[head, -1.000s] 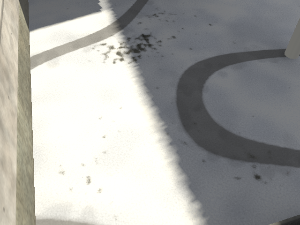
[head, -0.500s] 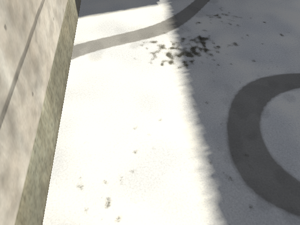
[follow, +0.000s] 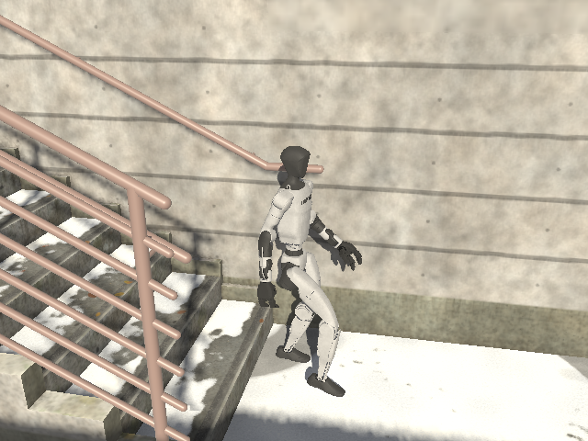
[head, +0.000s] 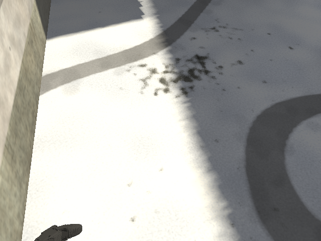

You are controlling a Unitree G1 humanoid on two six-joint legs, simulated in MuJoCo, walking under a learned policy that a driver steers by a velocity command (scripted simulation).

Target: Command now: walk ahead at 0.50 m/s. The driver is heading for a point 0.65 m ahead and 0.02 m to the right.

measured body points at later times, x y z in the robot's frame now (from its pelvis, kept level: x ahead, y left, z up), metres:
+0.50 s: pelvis +0.29 -0.07 +0.02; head +0.32 -0.08 +0.47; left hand +0.25 +0.18 -0.12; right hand +0.49 -0.30 -0.09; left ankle +0.50 +0.11 -0.66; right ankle +0.24 -0.14 -0.73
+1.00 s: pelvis +0.55 -0.01 +0.01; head +0.59 -0.01 +0.46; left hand +0.69 +0.24 -0.12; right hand +0.60 -0.26 -0.14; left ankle +0.59 +0.06 -0.73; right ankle +0.63 -0.18 -0.69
